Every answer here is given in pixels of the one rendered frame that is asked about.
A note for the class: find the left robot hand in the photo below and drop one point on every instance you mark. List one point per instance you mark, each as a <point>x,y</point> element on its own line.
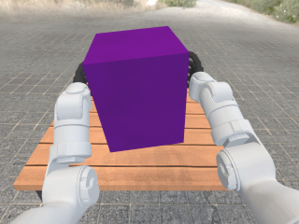
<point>80,76</point>

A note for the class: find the left robot upper arm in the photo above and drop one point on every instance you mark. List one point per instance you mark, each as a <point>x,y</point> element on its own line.
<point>67,193</point>

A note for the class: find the right robot hand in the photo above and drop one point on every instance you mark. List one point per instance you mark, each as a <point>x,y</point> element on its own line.
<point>195,64</point>

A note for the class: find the left robot forearm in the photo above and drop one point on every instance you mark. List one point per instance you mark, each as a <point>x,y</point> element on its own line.
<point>71,124</point>

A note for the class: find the carton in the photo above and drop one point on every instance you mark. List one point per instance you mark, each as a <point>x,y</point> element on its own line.
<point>139,80</point>

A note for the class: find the table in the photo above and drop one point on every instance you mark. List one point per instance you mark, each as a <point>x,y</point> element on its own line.
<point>188,166</point>

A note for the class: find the right robot upper arm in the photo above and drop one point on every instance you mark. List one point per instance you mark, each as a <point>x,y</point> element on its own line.
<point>248,170</point>

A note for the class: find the right robot forearm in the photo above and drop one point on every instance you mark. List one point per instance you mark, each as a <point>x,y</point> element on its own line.
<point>228,126</point>

